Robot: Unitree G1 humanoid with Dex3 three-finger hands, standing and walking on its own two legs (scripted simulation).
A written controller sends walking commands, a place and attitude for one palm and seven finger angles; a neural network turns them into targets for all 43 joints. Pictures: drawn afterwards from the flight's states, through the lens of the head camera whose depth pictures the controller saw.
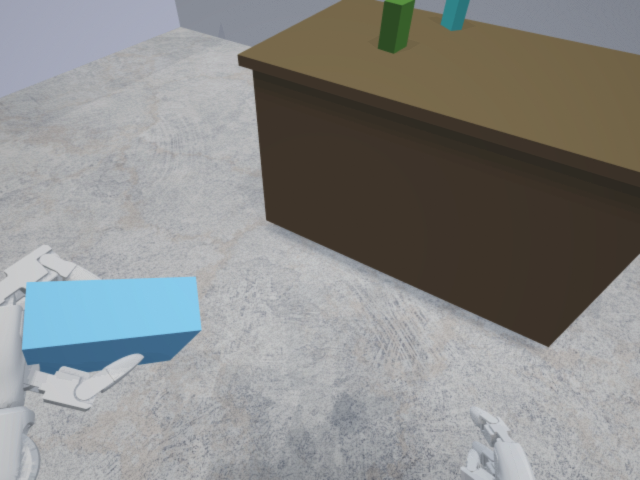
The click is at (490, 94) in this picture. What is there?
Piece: table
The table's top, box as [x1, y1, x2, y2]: [238, 0, 639, 186]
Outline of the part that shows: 238,54 239,65 639,186 639,55 467,19 464,19 461,30 450,31 439,24 442,14 414,8 407,45 393,54 377,48 383,2 376,0 341,0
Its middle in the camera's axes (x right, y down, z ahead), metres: +0.46 -0.53 +1.18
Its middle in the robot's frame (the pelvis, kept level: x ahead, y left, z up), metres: +1.26 -0.39 +0.00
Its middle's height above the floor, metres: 0.77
